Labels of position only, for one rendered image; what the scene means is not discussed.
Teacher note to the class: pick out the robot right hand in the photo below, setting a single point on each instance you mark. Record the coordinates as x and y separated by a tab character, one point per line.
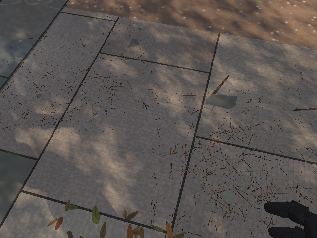
297	213

